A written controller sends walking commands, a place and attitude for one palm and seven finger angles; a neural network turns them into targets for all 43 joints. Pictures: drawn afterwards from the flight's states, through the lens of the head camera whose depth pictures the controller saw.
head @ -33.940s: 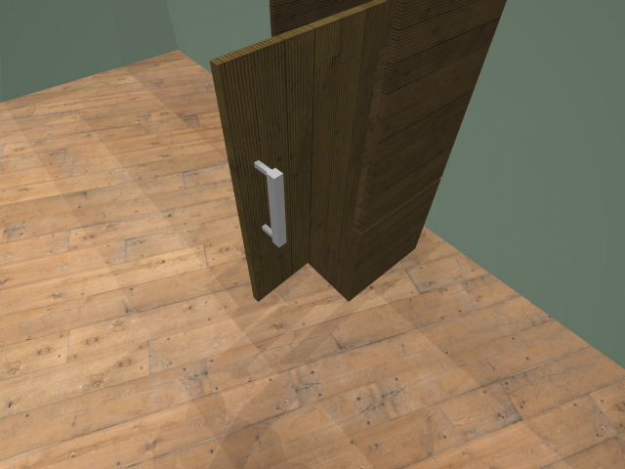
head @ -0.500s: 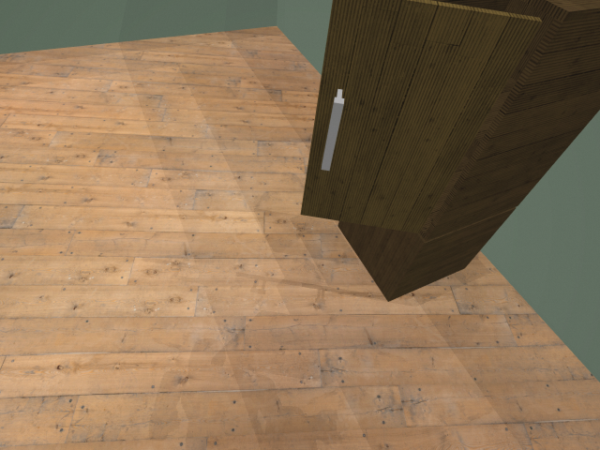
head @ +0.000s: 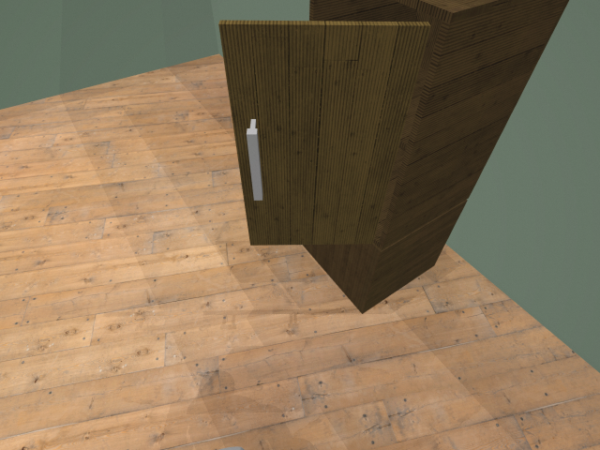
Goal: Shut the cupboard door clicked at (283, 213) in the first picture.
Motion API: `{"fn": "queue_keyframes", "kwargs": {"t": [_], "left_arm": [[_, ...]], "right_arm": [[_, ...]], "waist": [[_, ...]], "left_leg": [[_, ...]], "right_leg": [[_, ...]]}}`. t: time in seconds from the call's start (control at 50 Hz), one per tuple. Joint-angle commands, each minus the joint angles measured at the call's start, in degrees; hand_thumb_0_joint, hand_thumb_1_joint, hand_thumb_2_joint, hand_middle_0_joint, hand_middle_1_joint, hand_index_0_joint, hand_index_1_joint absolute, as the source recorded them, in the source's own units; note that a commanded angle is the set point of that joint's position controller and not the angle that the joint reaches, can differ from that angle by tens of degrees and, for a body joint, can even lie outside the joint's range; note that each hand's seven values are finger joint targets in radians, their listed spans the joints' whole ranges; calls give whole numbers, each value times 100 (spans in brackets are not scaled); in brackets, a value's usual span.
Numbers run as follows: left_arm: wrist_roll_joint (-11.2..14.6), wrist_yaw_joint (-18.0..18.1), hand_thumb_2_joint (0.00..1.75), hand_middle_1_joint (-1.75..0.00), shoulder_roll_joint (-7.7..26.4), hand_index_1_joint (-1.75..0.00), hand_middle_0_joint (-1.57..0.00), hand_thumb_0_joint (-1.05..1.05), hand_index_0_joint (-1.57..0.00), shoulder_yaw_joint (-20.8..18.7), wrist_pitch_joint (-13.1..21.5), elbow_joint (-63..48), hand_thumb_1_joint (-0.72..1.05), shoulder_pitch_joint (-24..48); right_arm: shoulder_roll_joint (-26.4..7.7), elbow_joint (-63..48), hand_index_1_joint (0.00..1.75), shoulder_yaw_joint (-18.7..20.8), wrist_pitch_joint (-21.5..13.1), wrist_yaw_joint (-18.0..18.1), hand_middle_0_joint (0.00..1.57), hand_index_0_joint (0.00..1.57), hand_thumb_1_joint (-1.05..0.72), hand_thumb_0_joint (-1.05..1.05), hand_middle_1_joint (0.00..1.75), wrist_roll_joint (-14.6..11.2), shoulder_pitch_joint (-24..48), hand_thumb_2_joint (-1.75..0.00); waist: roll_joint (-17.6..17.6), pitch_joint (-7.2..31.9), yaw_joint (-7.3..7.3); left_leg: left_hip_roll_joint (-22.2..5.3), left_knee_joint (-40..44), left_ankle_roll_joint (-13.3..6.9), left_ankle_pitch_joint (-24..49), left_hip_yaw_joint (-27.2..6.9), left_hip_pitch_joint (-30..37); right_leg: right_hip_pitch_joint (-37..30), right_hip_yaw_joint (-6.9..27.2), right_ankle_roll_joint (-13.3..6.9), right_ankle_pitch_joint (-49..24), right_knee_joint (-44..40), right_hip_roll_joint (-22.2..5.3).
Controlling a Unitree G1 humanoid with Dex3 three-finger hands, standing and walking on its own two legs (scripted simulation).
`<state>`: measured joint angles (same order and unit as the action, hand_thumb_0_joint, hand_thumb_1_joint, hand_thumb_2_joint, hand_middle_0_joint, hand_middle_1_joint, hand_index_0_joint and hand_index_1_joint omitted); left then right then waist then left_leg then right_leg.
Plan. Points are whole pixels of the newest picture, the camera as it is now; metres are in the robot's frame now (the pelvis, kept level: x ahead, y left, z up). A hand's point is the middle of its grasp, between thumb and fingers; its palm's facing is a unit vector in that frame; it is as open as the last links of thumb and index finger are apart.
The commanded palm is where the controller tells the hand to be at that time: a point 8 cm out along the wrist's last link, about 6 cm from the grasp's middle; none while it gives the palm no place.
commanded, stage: take the last steps up to it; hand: left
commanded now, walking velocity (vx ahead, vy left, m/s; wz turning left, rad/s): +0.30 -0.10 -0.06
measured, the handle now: (256, 161) +0.68 +0.11 -0.02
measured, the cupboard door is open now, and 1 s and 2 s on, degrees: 57 57 57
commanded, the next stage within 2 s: come to a stop and stand still in 0.40 s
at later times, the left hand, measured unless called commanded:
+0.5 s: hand (213, 394) +0.24 +0.15 -0.17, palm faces -0.04 -0.98 -0.19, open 7.3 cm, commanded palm none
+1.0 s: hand (209, 372) +0.29 +0.17 -0.19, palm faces +0.05 -0.97 -0.23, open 7.3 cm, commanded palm none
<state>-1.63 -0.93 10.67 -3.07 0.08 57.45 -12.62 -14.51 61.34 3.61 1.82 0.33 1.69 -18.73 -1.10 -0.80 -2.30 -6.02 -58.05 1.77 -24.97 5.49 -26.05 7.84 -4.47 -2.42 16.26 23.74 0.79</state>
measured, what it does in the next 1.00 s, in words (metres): walks ahead: left foot, then right foot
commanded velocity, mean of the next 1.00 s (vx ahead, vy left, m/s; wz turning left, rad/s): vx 0.00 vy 0.02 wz -0.02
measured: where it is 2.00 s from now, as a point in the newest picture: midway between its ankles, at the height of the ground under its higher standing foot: outside the picture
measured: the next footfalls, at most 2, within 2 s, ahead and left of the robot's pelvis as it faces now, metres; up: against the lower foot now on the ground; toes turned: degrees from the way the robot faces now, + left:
left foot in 0.18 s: +0.18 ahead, +0.10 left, +0.00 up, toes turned +9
right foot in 0.56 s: +0.30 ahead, -0.19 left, +0.00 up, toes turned -7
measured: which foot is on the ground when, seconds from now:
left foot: up 0.00-0.16, down 0.18-0.56, up 0.58-0.98, down 1.00-1.00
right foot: down 0.00-0.18, up 0.20-0.54, down 0.56-1.00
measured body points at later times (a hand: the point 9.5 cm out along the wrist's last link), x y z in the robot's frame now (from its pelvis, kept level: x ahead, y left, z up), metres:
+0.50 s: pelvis +0.17 -0.04 +0.00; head +0.20 -0.03 +0.45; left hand +0.25 +0.20 -0.15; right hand +0.14 -0.26 -0.15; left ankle +0.14 +0.10 -0.74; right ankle +0.23 -0.19 -0.71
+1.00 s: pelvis +0.22 -0.03 -0.01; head +0.26 -0.01 +0.43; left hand +0.28 +0.22 -0.17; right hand +0.36 -0.29 -0.13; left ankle +0.23 +0.08 -0.74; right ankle +0.26 -0.19 -0.74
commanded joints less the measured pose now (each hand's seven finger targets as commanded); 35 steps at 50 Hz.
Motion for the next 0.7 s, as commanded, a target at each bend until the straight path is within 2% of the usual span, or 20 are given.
{"fn": "queue_keyframes", "kwargs": {"t": [0.0,0.08,0.12,0.14,0.16,0.18,0.2,0.24,0.3,0.36,0.44,0.48,0.5,0.52,0.54,0.56,0.58,0.6,0.64,0.68], "left_arm": [[20,90,90,-30,830,-30,-20,0,-20,-116,198,-62,90,-198],[17,76,90,-30,921,-30,-20,0,-20,-136,201,111,90,-229],[66,62,90,-30,889,-30,-20,0,-20,-150,176,175,90,-166],[76,46,90,-30,681,-30,-20,0,-20,-126,158,165,90,-296],[119,3,90,-30,374,-30,-20,0,-20,-72,134,86,90,-613],[61,-8,90,-30,513,-30,-20,0,-20,-38,141,-99,90,-422],[4,4,90,-30,562,-30,-20,0,-20,-70,84,-106,90,-150],[-19,-69,90,-30,534,-30,-20,0,-20,-87,69,-113,90,53],[-15,-109,90,-30,267,-30,-20,0,-20,-97,-31,-46,90,-209],[15,-94,90,-30,141,-30,-20,0,-20,-46,-34,-64,90,-118],[-3,-76,90,-30,217,-30,-20,0,-20,-41,-3,-152,90,73],[-10,-66,90,-30,290,-30,-20,0,-20,-68,28,-44,90,-271],[-7,-26,90,-30,429,-30,-20,0,-20,-94,81,50,90,-554],[-9,45,90,-30,716,-30,-20,0,-20,-125,171,164,90,-881],[-5,139,90,-30,1084,-30,-20,0,-20,-147,223,219,90,-912],[24,164,90,-30,1169,-30,-20,0,-20,-76,207,158,90,-829],[29,218,90,-30,1117,-30,-20,0,-20,-85,262,177,90,-495],[33,279,90,-30,1030,-30,-20,0,-20,-85,239,146,90,-348],[35,369,90,-30,1012,-30,-20,0,-20,-130,123,124,90,-338],[28,398,90,-30,1080,-30,-20,0,-20,-191,74,108,90,-422]], "right_arm": [[-176,-690,30,-5,-255,-63,20,20,-90,0,30,35,467,-90],[-137,-742,30,-30,-347,-56,20,20,-90,0,30,8,427,-90],[-236,-548,30,-6,-416,-1,20,20,-90,0,30,32,-115,-90],[-524,-358,30,56,-468,33,20,20,-90,0,30,73,-679,-90],[-1137,-246,30,186,-510,104,20,20,-90,0,30,171,-1328,-90],[-1380,-237,30,197,-442,166,20,20,-90,0,30,127,-1563,-90],[-1273,-284,30,182,-394,206,20,20,-90,0,30,85,-1192,-90],[-748,-549,30,48,-441,204,20,20,-90,0,30,52,-461,-90],[-577,-531,30,12,-510,185,20,20,-90,0,30,52,-175,-90],[-494,-471,30,13,-480,128,20,20,-90,0,30,43,-152,-90],[-461,-409,30,90,-371,79,20,20,-90,0,30,27,-88,-90],[-498,-396,30,116,-316,59,20,20,-90,0,30,22,14,-90],[-360,-362,30,84,-301,47,20,20,-90,0,30,-13,16,-90],[-92,-347,30,7,-302,29,20,20,-90,0,30,-55,-48,-90],[326,-392,30,-117,-269,10,20,20,-90,0,30,-91,-228,-90],[303,-389,30,-137,-210,53,20,20,-90,0,30,-128,-336,-90],[256,-273,30,-118,-134,102,20,20,-90,0,30,-151,-396,-90],[48,-228,30,-90,-105,137,20,20,-90,0,30,-188,-430,-90],[-33,-223,30,-63,-46,162,20,20,-90,0,30,-212,-76,-90],[-81,-378,30,-26,38,126,20,20,-90,0,30,-151,352,-90]], "waist": [[800,-414,111],[549,-346,23],[359,-198,-262],[-323,141,-413],[-1724,615,-543],[-1640,658,-605],[-1260,316,-470],[-684,-445,-170],[-525,-216,109],[-637,-128,124],[-667,-391,104],[-608,-166,307],[-285,-79,446],[393,65,592],[1423,79,480],[894,296,402],[1738,535,272],[1996,657,286],[1227,785,426],[827,699,536]], "left_leg": [[-95,546,80,600,-8,-706],[44,1841,-3,856,155,87],[214,2661,-27,1431,300,1250],[-71,3089,-147,1427,-292,2268],[-1541,3762,-729,1145,-2339,3354],[-2342,4447,-1184,699,-3505,3302],[-2323,4615,-1142,215,-3357,2700],[-1962,4860,-1055,112,-2517,1541],[-1428,4704,-891,1317,-1043,1507],[-1114,4633,-863,1757,-422,1443],[-1067,4415,-844,1171,-325,1095],[-874,3916,-664,964,-175,1067],[-583,3388,-475,1010,45,885],[-129,2611,-198,588,352,403],[376,1951,7,-540,430,38],[302,1456,-8,-1180,31,605],[223,1079,18,-1070,-197,673],[206,803,33,-1022,-394,504],[365,309,64,-918,-471,135],[524,-230,134,-702,-551,-218]], "right_leg": [[-27,1063,-1019,-384,-1410,-1364],[-29,1030,-961,-613,-1098,-1338],[331,830,-749,-827,-291,-1087],[856,614,-532,-861,906,-695],[2052,48,-151,486,2591,-58],[2585,317,-89,1774,3837,161],[2902,677,-76,1410,4541,-152],[2833,679,44,637,4611,-566],[2350,462,192,245,3595,-631],[1881,159,252,-80,2442,-547],[1266,-165,302,-333,1433,-375],[566,-335,316,-686,827,-177],[19,-166,294,-863,404,-213],[-579,664,131,-1430,13,-845],[-740,1691,-238,-2693,-487,-1859],[-311,1744,-525,-3558,-589,-2268],[-315,1840,-638,-4806,-391,-2168],[-582,1701,-746,-5819,-99,-2196],[-1052,1439,-908,-6592,186,-2255],[-1030,1365,-899,-6613,138,-2296]]}}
